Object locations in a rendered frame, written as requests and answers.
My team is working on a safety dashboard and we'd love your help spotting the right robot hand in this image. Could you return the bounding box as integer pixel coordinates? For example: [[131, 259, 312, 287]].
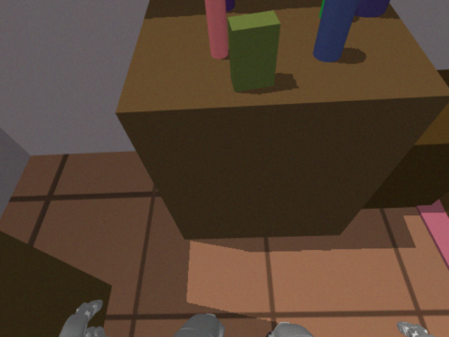
[[397, 322, 435, 337]]

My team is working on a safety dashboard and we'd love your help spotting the left robot hand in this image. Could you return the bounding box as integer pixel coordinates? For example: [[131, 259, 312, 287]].
[[59, 300, 109, 337]]

